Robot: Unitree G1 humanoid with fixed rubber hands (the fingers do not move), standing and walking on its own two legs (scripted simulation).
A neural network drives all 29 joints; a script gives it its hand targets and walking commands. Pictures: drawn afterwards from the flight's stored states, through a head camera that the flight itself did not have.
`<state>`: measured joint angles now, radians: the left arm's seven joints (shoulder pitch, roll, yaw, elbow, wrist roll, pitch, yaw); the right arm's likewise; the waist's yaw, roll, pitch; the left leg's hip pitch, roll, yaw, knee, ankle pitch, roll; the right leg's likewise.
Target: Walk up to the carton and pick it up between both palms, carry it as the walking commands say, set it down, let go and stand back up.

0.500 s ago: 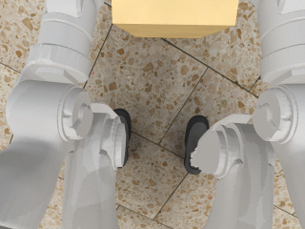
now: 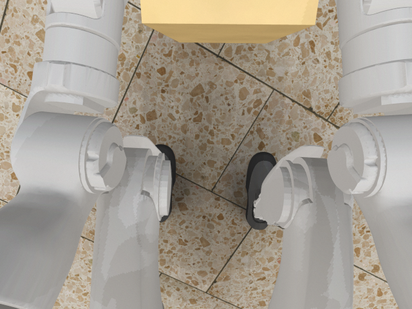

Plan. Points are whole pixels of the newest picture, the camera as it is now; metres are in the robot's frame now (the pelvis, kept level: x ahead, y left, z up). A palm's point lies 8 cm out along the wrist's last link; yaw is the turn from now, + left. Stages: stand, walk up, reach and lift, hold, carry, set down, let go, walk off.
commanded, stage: reach and lift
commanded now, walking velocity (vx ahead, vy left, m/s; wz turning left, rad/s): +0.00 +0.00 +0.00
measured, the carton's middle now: out of the picture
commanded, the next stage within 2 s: none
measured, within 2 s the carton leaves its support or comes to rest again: neither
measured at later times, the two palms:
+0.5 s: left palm out of the picture +0.56 +0.16 -0.07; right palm out of the picture +0.58 -0.10 -0.06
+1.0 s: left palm out of the picture +0.53 +0.16 +0.00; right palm out of the picture +0.56 -0.10 +0.01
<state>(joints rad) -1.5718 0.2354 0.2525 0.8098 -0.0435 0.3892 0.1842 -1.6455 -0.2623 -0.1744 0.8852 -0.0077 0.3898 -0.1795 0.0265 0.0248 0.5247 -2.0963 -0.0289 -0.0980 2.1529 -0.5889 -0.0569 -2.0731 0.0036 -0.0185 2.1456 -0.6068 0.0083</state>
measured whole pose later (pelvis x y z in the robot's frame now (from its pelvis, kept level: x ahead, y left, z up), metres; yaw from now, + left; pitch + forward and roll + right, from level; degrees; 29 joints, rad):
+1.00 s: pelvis -0.03 +0.00 +0.08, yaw +0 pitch +24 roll -1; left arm -1.49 0.20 0.30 0.69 -0.02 0.51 0.17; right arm -1.58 -0.19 -0.24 0.77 -0.11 0.52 -0.16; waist 0.03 0.02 0.52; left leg -1.80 -0.04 -0.10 1.87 -0.48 -0.07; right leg -1.79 0.01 -0.01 1.87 -0.50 0.01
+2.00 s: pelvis -0.04 -0.01 +0.18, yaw +2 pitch +13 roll -1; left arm -1.25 0.12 0.31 0.61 -0.01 0.53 0.16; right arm -1.35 -0.10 -0.27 0.68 -0.13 0.54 -0.16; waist 0.02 0.02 0.52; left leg -1.34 -0.04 -0.10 1.53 -0.41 -0.07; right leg -1.33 0.01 0.00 1.54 -0.44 0.01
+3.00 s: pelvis -0.03 +0.00 +0.30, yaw +3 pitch +3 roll -1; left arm -0.93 0.03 0.31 0.53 0.01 0.49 0.15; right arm -1.03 0.02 -0.27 0.59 -0.15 0.50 -0.16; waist 0.02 0.02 0.46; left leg -0.80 -0.02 -0.11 1.01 -0.26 -0.06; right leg -0.78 0.01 0.00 1.01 -0.28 0.01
